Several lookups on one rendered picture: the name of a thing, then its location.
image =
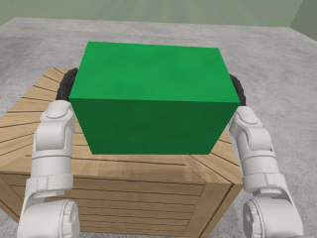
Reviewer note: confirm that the left robot hand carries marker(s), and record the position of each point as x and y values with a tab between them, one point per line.
66	85

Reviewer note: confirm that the robot right upper arm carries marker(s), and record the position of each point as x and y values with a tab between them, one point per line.
271	218

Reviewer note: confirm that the right robot forearm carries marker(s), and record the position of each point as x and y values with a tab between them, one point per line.
261	173

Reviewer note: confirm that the pedestal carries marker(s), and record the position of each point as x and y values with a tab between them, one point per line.
153	195

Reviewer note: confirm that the right robot hand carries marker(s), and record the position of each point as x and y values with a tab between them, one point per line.
239	90

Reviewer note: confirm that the robot left upper arm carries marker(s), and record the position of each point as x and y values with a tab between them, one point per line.
52	219

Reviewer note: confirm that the carton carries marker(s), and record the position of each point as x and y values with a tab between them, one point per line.
140	99

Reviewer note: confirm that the left robot forearm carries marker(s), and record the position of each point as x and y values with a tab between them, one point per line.
51	156

